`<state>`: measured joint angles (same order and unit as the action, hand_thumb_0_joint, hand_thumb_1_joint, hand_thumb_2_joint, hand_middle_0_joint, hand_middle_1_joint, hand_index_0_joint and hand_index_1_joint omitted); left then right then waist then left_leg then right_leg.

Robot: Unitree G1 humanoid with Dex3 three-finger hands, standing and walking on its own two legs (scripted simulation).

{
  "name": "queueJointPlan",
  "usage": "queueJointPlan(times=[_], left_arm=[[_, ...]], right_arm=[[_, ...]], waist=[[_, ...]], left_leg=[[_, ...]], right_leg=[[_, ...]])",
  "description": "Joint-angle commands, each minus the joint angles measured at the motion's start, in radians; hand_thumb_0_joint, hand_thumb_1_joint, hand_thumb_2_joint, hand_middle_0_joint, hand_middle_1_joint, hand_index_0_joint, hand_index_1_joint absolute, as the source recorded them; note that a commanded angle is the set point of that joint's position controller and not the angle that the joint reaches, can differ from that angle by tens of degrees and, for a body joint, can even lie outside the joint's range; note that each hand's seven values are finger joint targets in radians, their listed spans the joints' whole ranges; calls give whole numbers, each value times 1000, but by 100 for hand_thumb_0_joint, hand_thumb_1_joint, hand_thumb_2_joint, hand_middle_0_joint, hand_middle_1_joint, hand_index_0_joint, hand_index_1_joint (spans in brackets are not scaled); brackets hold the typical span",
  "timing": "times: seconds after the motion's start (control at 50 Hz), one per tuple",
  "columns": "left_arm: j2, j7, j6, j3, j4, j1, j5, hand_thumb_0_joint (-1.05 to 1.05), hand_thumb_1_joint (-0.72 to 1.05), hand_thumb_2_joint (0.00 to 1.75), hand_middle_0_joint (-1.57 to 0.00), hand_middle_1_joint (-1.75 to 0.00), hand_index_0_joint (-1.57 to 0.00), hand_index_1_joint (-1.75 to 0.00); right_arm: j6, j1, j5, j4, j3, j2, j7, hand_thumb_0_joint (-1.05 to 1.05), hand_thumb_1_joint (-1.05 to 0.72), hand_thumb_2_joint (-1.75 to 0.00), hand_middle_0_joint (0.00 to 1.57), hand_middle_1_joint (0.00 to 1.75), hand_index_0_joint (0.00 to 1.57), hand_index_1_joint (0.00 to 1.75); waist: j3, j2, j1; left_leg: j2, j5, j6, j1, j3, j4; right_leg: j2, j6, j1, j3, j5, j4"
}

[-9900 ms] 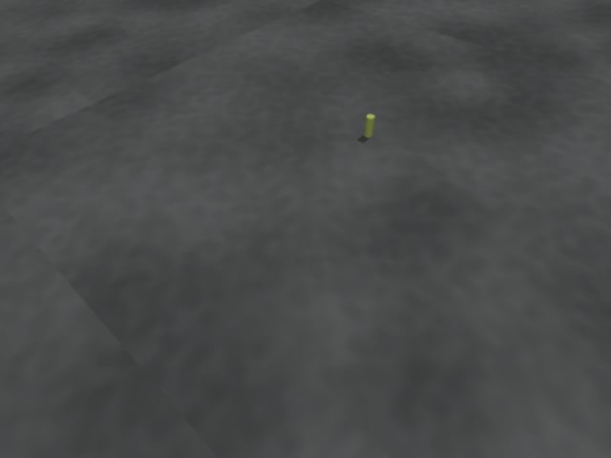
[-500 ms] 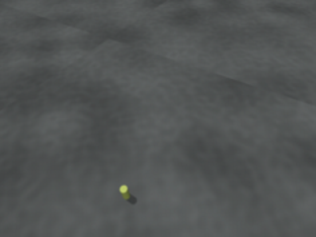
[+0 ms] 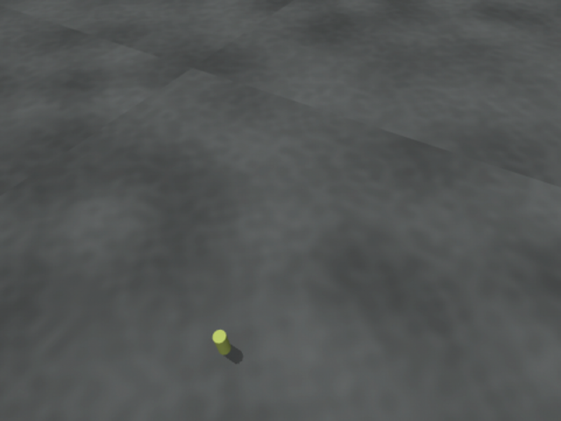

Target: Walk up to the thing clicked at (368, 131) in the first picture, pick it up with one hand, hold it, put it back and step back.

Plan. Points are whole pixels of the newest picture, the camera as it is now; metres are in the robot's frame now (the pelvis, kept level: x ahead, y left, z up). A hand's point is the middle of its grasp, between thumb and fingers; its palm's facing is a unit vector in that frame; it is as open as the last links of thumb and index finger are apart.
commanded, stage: rise first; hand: left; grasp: from above
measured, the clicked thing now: (222, 342) +0.46 +0.25 -0.72
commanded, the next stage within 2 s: none
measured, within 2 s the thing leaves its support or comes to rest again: neither
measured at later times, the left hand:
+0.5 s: hand out of the picture +0.14 +0.26 -0.19, palm faces -0.08 -0.92 -0.38, open 12.7 cm
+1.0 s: hand out of the picture +0.12 +0.26 -0.23, palm faces -0.18 -0.87 -0.46, open 13.8 cm
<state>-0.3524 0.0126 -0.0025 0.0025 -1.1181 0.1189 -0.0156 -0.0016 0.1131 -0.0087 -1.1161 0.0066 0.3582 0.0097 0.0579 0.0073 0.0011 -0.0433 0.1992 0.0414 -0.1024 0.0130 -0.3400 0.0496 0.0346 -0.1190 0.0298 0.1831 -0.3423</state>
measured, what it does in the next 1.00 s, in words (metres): lowers itself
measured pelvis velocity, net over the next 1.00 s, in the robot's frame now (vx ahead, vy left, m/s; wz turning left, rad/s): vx -0.02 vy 0.01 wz -0.01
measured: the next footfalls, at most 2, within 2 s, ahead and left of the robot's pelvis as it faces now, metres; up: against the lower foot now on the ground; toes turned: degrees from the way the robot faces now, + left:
none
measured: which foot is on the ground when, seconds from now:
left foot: down 0.00-1.00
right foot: down 0.00-1.00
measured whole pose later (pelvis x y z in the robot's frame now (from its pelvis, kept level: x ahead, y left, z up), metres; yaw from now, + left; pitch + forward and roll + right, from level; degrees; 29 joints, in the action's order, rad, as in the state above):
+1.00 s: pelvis -0.02 +0.01 -0.10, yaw -1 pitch +18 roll -3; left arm -0.32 0.00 0.29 0.12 -0.36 0.28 -0.25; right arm -0.15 0.19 0.00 -0.53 0.03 0.22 -0.02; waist -0.12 0.02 -0.03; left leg -0.05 0.56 0.03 -0.96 0.06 -1.20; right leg 0.04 0.05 -0.95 0.02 0.51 -1.14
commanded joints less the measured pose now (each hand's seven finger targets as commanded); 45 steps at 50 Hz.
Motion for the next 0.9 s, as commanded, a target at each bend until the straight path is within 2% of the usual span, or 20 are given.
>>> queueJointPlan(times=[0.0, 0.02, 0.04, 0.06, 0.08, 0.1, 0.12, 0.14, 0.2, 0.28, 0.36, 0.42, 0.44, 0.46, 0.5, 0.52, 0.54, 0.56, 0.64, 0.88], left_arm=[[-219, -20, -26, 42, 58, -23, 5, 0, 90, 90, -20, -30, -20, -30], [-220, -20, -27, 42, 61, -26, 3, 0, 82, 98, -19, -38, -19, -38], [-38, -29, -120, 41, 412, -376, 56, 0, 74, 97, -20, -46, -18, -46], [-92, -38, -110, 63, 347, -484, 54, 0, 66, 94, -21, -54, -19, -54], [-197, -43, -76, 123, 190, -304, 28, 0, 58, 92, -19, -62, -19, -62], [-205, -31, -52, 138, 94, -248, 9, 0, 50, 89, -16, -70, -17, -70], [-242, -18, -48, 160, 103, -303, -12, 0, 42, 88, -16, -78, -18, -78], [-242, -7, -55, 175, 106, -301, -31, 0, 34, 87, -16, -85, -18, -83], [-221, 9, -15, 220, 109, -94, -89, 0, 10, 88, -11, -100, -15, -96], [-166, -3, 76, 193, 224, -97, -119, 0, -22, 94, -7, -105, -9, -102], [-140, -16, 141, 179, 296, -117, -137, 0, -49, 98, -8, -104, -9, -104], [-146, -24, 136, 201, 371, -108, -153, 0, -54, 97, -9, -105, -9, -105], [-140, -26, 134, 203, 383, -89, -159, 0, -54, 98, -8, -107, -8, -107], [-149, -26, 128, 205, 461, -85, -172, 0, -55, 98, -7, -108, -8, -108], [-131, -26, 131, 198, 505, -52, -179, 0, -56, 99, -8, -109, -8, -109], [-153, -30, 140, 219, 512, -9, -189, 0, -57, 100, -7, -108, -7, -109], [-128, -28, 143, 192, 570, -28, -190, 0, -57, 101, -8, -107, -7, -108], [-127, -29, 146, 193, 614, -28, -192, 0, -60, 101, -8, -107, -7, -108], [-115, -29, 185, 189, 665, 72, -205, 0, -57, 98, -8, -107, -8, -108], [-135, -30, 268, 201, 888, 195, -230, 0, -50, 89, -12, -108, -14, -106]], right_arm=[[-20, -31, 0, 56, 38, 212, -12, 0, -90, -90, 20, 30, 20, 30], [-21, -32, 0, 58, 39, 212, -12, 0, -94, -91, 20, 30, 20, 30], [-71, -30, 63, 343, -8, 30, -33, 0, -102, -94, 20, 30, 20, 30], [-70, 23, 64, 281, -1, 61, -44, 0, -97, -92, 20, 30, 20, 30], [-57, 63, 69, 288, 22, 102, -57, 0, -95, -92, 20, 30, 20, 30], [-52, 76, 61, 298, 33, 104, -58, 0, -93, -91, 20, 30, 20, 30], [-55, 79, 57, 325, 44, 98, -60, 0, -93, -91, 20, 30, 20, 30], [-62, 84, 41, 349, 61, 97, -61, 0, -92, -90, 20, 30, 20, 30], [-70, 113, 22, 406, 83, 77, -48, 0, -92, -90, 20, 30, 20, 30], [-73, 100, 33, 484, 86, 63, -40, 0, -89, -89, 20, 30, 20, 30], [-84, 79, 32, 543, 83, 48, -27, 0, -90, -90, 20, 30, 20, 30], [-107, 107, 26, 556, 90, 45, -20, 0, -90, -90, 20, 30, 20, 30], [-112, 117, 25, 565, 94, 48, -17, 0, -90, -90, 20, 30, 20, 30], [-119, 121, 23, 579, 98, 41, -19, 0, -89, -90, 20, 30, 20, 30], [-128, 119, 22, 594, 98, 40, -18, 0, -90, -90, 20, 30, 20, 30], [-130, 131, 22, 593, 102, 46, -22, 0, -90, -90, 20, 30, 20, 30], [-133, 129, 21, 606, 103, 42, -22, 0, -90, -90, 20, 30, 20, 30], [-138, 125, 19, 613, 103, 40, -24, 0, -91, -90, 20, 30, 20, 30], [-152, 116, 16, 635, 98, 33, -27, 0, -91, -90, 20, 30, 20, 30], [-192, 89, 13, 714, 84, 13, -44, 0, -94, -91, 20, 30, 20, 30]], waist=[[-69, -17, 0], [-80, -22, -1], [-15, 0, -116], [-47, -15, -91], [-38, -38, -60], [-58, -64, -51], [-91, -63, -41], [-160, -61, -29], [-282, 32, 29], [-268, 33, 12], [-221, -11, -6], [-256, 30, -6], [-276, 20, -16], [-330, 33, -7], [-343, 54, -19], [-364, 64, -13], [-363, 58, -26], [-390, 62, -26], [-375, 55, -28], [-403, 68, -29]], left_leg=[[-89, -144, -49, -13, 53, 53], [-93, -156, -49, -1, 54, 47], [50, -6, -44, -115, -77, -19], [53, 26, -47, -112, -72, -24], [45, 25, -45, -140, -70, -36], [50, 9, -46, -174, -64, -77], [49, -8, -48, -199, -61, -109], [52, -16, -46, -206, -60, -139], [68, -100, -33, -243, -65, -199], [60, -133, -27, -250, -55, -212], [51, -22, -30, -347, -48, -273], [41, -8, -26, -408, -39, -350], [36, -11, -27, -424, -34, -379], [34, -51, -25, -418, -34, -408], [28, -59, -22, -443, -26, -441], [26, -72, -22, -448, -25, -457], [26, -62, -23, -460, -22, -473], [20, -82, -21, -466, -17, -492], [18, -49, -24, -533, -9, -543], [22, 106, -36, -682, 2, -658]], right_leg=[[88, -44, 15, -69, -136, 50], [89, -45, 17, -70, -151, 48], [-36, -27, -194, 0, -56, -2], [-34, -25, -148, 9, -10, -7], [-46, -32, -146, 20, 11, -17], [-49, -35, -169, 23, 11, -43], [-47, -36, -182, 24, -4, -79], [-42, -34, -165, 18, -19, -108], [-35, -43, -136, 6, -91, -187], [-48, -42, -173, 20, -107, -199], [-56, -39, -285, 26, 16, -245], [-58, -42, -357, 31, 34, -338], [-61, -41, -384, 32, 32, -372], [-57, -41, -386, 29, -3, -402], [-56, -44, -426, 28, -4, -446], [-54, -44, -437, 25, -16, -464], [-54, -42, -458, 24, -8, -475], [-53, -44, -468, 24, -20, -496], [-51, -41, -522, 25, 12, -543], [-51, -41, -664, 21, 133, -639]])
